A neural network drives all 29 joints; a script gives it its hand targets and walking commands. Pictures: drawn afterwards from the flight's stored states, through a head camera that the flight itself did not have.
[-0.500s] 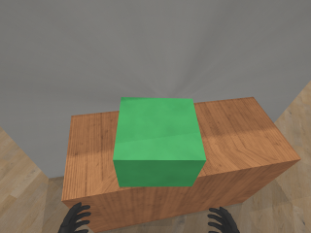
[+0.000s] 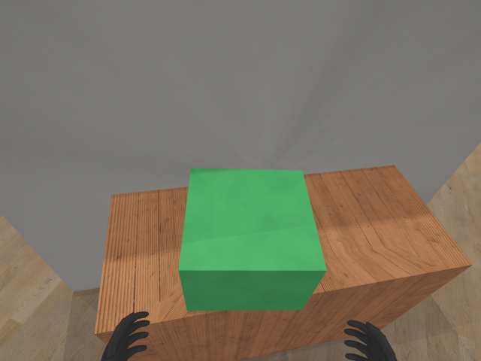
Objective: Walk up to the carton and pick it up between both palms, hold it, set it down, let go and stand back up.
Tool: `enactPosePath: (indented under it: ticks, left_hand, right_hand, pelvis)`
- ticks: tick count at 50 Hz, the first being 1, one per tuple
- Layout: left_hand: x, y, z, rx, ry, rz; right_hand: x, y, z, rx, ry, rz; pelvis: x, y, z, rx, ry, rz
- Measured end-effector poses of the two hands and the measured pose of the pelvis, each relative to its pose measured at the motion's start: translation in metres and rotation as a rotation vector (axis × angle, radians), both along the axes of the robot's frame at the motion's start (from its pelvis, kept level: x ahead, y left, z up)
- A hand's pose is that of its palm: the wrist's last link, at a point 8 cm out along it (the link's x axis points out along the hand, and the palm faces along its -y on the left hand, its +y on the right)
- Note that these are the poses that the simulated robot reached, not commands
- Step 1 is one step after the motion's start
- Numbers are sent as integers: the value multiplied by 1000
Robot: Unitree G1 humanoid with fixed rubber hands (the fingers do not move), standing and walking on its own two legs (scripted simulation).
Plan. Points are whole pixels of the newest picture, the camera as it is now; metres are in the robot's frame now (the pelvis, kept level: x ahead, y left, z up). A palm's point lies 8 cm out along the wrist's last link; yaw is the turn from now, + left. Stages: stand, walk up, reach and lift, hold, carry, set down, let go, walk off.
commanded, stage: reach and lift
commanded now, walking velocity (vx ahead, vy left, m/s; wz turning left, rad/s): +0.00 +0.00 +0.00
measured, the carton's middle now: (246, 238) +0.41 -0.01 -0.09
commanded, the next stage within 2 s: none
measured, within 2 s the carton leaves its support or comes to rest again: neither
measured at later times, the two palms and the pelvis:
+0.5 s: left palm (118, 342) +0.18 +0.20 -0.05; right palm (390, 348) +0.18 -0.25 -0.05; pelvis +0.00 -0.02 -0.01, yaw +1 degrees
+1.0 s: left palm (123, 282) +0.26 +0.20 -0.02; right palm (384, 292) +0.26 -0.25 -0.01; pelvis +0.00 -0.01 +0.00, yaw +0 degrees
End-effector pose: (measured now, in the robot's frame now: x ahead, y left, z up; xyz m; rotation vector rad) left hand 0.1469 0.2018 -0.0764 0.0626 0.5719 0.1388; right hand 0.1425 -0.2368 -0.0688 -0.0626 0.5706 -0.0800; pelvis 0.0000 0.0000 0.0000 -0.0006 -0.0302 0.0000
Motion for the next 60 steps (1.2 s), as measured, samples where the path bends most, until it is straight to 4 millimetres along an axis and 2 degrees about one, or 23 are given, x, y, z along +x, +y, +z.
enactPosePath:
  ticks: [11,26,36,53,60]
  left_hand:
    - [9,1,18,18,-133,16]
    - [33,-4,27,10,-228,23]
    - [65,3,41,8,-268,11]
    - [125,2,66,-3,-270,-4]
    - [153,1,77,-5,-266,-9]
  right_hand:
    - [17,-12,13,-1,-149,-2]
    - [40,-11,20,31,-246,0]
    - [70,-18,39,18,-279,-14]
    - [128,-9,62,31,-259,26]
    - [155,-14,75,23,-267,27]
  pelvis:
    - [6,-12,-2,6,-10,13]
    - [0,-25,-6,17,0,24]
    - [-4,-22,-4,17,19,16]
    - [-2,-6,3,4,91,-9]
    - [-2,-3,3,2,129,-12]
